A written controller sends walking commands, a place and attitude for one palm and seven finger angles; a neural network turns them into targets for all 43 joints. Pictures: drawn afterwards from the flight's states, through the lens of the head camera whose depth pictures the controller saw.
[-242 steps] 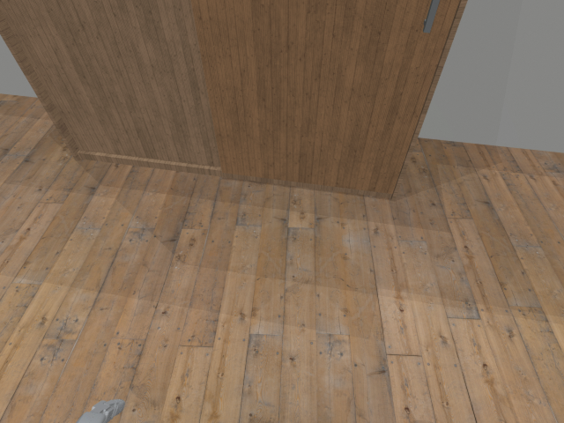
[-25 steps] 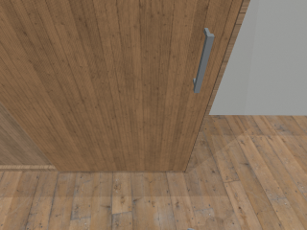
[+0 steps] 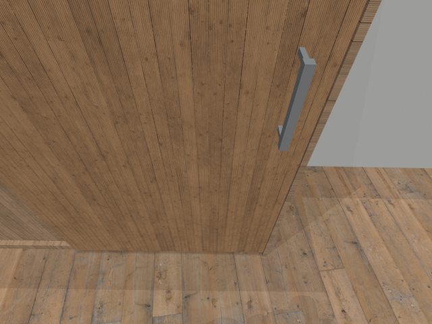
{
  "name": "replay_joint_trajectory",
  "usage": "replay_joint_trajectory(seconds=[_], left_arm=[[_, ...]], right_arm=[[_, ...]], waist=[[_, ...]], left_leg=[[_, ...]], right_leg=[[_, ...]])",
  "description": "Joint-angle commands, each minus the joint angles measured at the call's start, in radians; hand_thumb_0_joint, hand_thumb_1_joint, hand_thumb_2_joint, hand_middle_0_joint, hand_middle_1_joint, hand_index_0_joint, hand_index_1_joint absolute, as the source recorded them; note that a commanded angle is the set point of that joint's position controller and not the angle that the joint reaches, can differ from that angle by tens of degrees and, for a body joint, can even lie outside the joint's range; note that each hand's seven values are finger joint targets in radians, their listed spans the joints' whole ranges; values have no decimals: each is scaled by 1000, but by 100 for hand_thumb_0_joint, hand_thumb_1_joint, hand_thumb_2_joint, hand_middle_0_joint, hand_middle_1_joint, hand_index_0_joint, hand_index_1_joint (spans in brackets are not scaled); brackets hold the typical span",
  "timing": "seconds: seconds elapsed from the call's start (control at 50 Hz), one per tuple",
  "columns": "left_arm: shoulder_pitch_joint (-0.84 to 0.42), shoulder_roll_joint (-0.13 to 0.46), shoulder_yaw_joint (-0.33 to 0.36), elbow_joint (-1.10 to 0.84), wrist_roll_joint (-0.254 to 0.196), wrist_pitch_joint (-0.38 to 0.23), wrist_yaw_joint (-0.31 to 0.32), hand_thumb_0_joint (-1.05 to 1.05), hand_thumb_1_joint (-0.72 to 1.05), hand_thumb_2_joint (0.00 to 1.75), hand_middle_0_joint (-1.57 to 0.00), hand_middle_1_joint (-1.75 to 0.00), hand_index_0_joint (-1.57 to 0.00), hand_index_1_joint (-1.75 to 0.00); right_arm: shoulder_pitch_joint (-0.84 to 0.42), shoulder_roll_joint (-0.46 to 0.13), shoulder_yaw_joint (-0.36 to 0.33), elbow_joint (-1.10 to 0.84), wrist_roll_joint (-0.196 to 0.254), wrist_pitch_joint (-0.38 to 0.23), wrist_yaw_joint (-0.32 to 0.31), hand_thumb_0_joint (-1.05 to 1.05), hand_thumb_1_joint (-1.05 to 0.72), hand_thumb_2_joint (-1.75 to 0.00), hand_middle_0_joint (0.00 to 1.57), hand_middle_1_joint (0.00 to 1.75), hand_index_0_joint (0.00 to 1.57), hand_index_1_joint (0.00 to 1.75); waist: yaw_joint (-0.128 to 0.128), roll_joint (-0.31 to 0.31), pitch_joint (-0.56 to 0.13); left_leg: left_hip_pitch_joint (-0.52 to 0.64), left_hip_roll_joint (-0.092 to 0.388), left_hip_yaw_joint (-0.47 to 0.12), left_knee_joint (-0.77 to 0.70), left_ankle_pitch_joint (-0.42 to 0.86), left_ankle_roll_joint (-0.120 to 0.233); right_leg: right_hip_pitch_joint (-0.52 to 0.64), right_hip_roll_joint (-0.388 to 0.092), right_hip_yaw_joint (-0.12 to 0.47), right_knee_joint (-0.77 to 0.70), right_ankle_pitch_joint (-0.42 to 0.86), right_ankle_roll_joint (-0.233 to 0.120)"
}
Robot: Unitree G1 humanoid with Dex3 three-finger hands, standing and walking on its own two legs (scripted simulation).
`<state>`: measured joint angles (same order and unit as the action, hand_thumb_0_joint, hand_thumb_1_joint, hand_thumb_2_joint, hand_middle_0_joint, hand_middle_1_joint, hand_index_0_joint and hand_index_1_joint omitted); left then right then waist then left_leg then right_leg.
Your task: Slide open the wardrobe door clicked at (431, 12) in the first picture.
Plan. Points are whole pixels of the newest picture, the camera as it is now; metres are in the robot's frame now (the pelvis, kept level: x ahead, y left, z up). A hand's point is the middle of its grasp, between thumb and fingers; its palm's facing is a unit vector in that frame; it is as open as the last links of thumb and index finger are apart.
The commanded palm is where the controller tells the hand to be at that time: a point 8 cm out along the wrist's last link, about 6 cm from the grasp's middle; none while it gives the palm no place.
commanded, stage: come to a stop and stand still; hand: right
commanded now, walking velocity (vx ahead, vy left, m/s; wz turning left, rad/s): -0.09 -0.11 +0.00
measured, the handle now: (291, 104) +0.49 -0.11 +0.16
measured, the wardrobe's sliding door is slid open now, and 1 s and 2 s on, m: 0.00 0.00 0.00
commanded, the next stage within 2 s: look again from close up in 1.56 s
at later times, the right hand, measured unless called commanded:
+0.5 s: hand out of the picture -0.01 -0.20 -0.17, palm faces +0.08 +0.98 -0.18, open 7.4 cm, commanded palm none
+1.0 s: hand out of the picture -0.05 -0.19 -0.16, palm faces +0.03 +0.98 -0.21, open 7.4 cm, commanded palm none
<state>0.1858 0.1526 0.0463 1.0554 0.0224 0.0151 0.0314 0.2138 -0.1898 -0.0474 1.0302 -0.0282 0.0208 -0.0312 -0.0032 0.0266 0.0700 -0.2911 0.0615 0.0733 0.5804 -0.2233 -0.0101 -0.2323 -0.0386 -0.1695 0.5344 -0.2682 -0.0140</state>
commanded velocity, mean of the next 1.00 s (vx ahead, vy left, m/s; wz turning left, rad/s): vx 0.00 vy -0.03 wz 0.00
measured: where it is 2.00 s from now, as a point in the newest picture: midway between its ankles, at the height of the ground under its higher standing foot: outside the picture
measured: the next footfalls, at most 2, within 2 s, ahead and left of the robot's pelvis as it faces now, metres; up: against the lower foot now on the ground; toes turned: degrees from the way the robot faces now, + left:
right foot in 0.36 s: -0.03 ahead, -0.13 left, +0.00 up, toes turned -4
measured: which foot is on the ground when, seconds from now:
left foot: down 0.00-1.00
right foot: down 0.00-0.02, up 0.04-0.34, down 0.36-1.00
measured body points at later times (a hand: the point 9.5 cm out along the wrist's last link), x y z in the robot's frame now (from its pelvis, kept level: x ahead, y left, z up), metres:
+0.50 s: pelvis -0.04 -0.02 +0.01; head -0.03 -0.03 +0.46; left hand -0.02 +0.21 -0.14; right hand -0.01 -0.25 -0.16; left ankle +0.01 +0.11 -0.73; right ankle -0.07 -0.13 -0.73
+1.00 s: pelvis -0.03 -0.02 +0.00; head -0.03 +0.00 +0.45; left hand -0.03 +0.19 -0.16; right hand -0.05 -0.24 -0.15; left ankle +0.00 +0.11 -0.73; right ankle -0.07 -0.13 -0.73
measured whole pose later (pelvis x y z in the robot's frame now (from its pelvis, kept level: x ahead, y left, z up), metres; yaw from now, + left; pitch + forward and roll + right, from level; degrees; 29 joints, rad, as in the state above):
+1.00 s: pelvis -0.03 -0.02 +0.00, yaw -1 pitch -1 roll -1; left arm 0.33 0.16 -0.01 1.05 0.02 -0.02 0.02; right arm 0.32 -0.13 0.02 1.13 -0.02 -0.01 -0.03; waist 0.00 -0.04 0.01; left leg -0.28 0.06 0.05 0.52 -0.22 -0.01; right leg -0.16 0.00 -0.06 0.50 -0.32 -0.01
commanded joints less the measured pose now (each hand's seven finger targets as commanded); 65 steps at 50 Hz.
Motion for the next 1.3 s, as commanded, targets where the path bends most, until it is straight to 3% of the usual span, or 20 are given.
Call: replay_joint_trajectory(seconds=[0.0, 0.02, 0.06, 0.14, 0.22, 0.3, 0.32, 0.36, 0.38, 0.46, 0.5, 0.58, 0.74, 0.76, 0.78, 0.8, 0.84, 0.92, 1.08, 1.28], left_arm=[[50, 59, 26, -67, -16, 8, -7, 0, 90, 90, -20, -30, -20, -30], [25, 62, 26, -78, -14, 26, -4, 0, 90, 90, -20, -30, -20, -30], [47, 69, 28, -59, -13, 32, -5, 0, 90, 90, -20, -30, -20, -30], [63, 75, 22, -55, -13, 24, -14, 0, 90, 90, -20, -30, -20, -30], [57, 73, 13, -66, -13, 14, -16, 0, 90, 90, -20, -30, -20, -30], [178, 62, 3, -16, -12, 1, -14, 0, 90, 90, -20, -30, -20, -30], [190, 83, 3, -10, -9, -5, -13, 0, 90, 90, -20, -30, -20, -30], [123, 155, 7, -46, 1, -9, -11, 0, 90, 90, -20, -30, -20, -30], [72, 150, 5, -50, 0, -14, -7, 0, 90, 90, -20, -30, -20, -30], [58, 126, -7, -38, -7, -28, 8, 0, 90, 90, -20, -30, -20, -30], [97, 112, -11, -21, -12, -32, 6, 0, 90, 90, -20, -30, -20, -30], [132, 100, -15, 9, -16, -32, 3, 0, 90, 90, -20, -30, -20, -30], [159, 84, -23, 42, -16, -31, 1, 0, 90, 90, -20, -30, -20, -30], [65, 127, -29, -24, -19, -48, -12, 0, 90, 90, -20, -30, -20, -30], [129, 76, -32, -41, -11, -42, -16, 0, 90, 90, -20, -30, -20, -30], [162, 78, -34, -41, -10, -47, -17, 0, 90, 90, -20, -30, -20, -30], [184, 75, -36, -57, -5, -54, -15, 0, 90, 90, -20, -30, -20, -30], [198, 94, -39, -63, -12, -53, -9, 0, 90, 90, -20, -30, -20, -30], [209, 95, -45, -24, -7, -60, -5, 0, 90, 90, -20, -30, -20, -30], [194, 95, -43, 4, -5, -52, -4, 0, 90, 90, -20, -30, -20, -30]], right_arm=[[108, -166, -28, -36, -1, -18, -4, 0, -90, -90, 20, 30, 20, 30], [110, -181, -34, -42, 1, -22, -5, 0, -90, -90, 20, 30, 20, 30], [29, -147, -29, -58, -1, -20, -13, 0, -90, -90, 20, 30, 20, 30], [16, -159, -37, -70, -2, -23, -15, 0, -90, -90, 20, 30, 20, 30], [38, -178, -43, -62, -3, -20, -11, 0, -90, -90, 20, 30, 20, 30], [-26, -154, -35, -57, 9, -11, -6, 0, -90, -90, 20, 30, 20, 30], [-35, -122, -27, -61, 15, -5, -4, 0, -90, -90, 20, 30, 20, 30], [-28, -59, -15, -73, 15, 4, 4, 0, -90, -90, 20, 30, 20, 30], [-47, -57, -12, -60, 7, 9, 4, 0, -90, -90, 20, 30, 20, 30], [43, -47, 3, 7, 7, -3, 12, 0, -90, -90, 20, 30, 20, 30], [66, -59, 10, 31, 9, -10, 8, 0, -90, -90, 20, 30, 20, 30], [78, -58, 18, 61, 14, -23, 3, 0, -90, -90, 20, 30, 20, 30], [118, -46, 26, 90, 13, -28, -2, 0, -90, -90, 20, 30, 20, 30], [195, -60, 45, 116, 6, -48, -44, 0, -90, -90, 20, 30, 20, 30], [163, -99, 37, 78, 12, -57, -32, 0, -90, -90, 20, 30, 20, 30], [148, -94, 39, 62, 10, -56, -23, 0, -90, -90, 20, 30, 20, 30], [136, -74, 42, 52, 9, -53, -10, 0, -90, -90, 20, 30, 20, 30], [131, -48, 48, 52, 14, -53, -2, 0, -90, -90, 20, 30, 20, 30], [111, -69, 35, 47, 18, -59, -2, 0, -90, -90, 20, 30, 20, 30], [72, -97, 26, 38, 19, -57, -2, 0, -90, -90, 20, 30, 20, 30]], waist=[[-7, 154, -89], [-35, 215, -112], [-6, 130, -91], [-21, 98, -123], [-41, 127, -125], [14, 123, -117], [17, 43, -88], [-10, -176, -24], [-12, -257, 19], [-39, -160, -3], [-26, -140, -4], [-8, -9, -26], [-2, -14, -1], [-34, -67, 18], [6, -90, -74], [14, -107, -64], [12, -155, -54], [10, 1, 15], [5, -14, -1], [4, -10, -5]], left_leg=[[98, 290, -274, -206, 524, 146], [59, 331, -328, -257, 522, 206], [74, 290, -271, -240, 490, 234], [167, 259, -200, -222, 476, 206], [171, 249, -238, -247, 334, 200], [20, 170, -178, -245, 7, 105], [-53, 119, -145, -214, -113, 67], [-2, 11, -24, -110, -111, -4], [49, 0, -7, -54, -71, -14], [86, 10, -32, -100, 52, -7], [112, 30, -57, -168, 88, -5], [113, 52, -90, -213, 101, 6], [88, 49, -101, -235, 51, 9], [84, 81, -107, -167, 190, 24], [92, 92, -151, -176, -2, 46], [43, 72, -138, -154, -101, 55], [36, 40, -98, -127, -65, 52], [47, 38, -100, -148, -23, 47], [92, 51, -105, -146, 106, 50], [110, 65, -110, -169, 139, 56]], right_leg=[[-100, 0, 46, 161, -144, 34], [-104, 9, 109, 306, -315, 32], [-153, 4, 171, 464, -273, 32], [-172, 1, 158, 386, -227, 57], [-114, 9, 135, 199, -201, 56], [108, 13, 106, -107, -2, 40], [136, -32, 167, -167, 1, 21], [-80, -196, 352, -321, -138, -47], [-166, -204, 381, -392, -197, -58], [-59, -134, 260, -299, 59, -43], [-35, -107, 238, -275, 71, -27], [6, -85, 207, -244, 55, -5], [6, -76, 199, -255, -1, -4], [-44, -94, 141, -86, 107, 17], [-26, -24, 170, -110, -30, 16], [-23, -39, 186, -133, -27, 6], [-41, -62, 214, -165, -9, -14], [-66, -62, 220, -194, -7, -24], [-9, -55, 193, -193, 110, -16], [9, -52, 175, -190, 103, -3]])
